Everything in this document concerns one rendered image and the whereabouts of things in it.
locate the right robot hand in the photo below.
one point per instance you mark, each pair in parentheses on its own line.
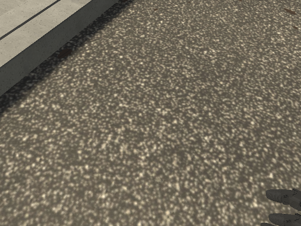
(286,197)

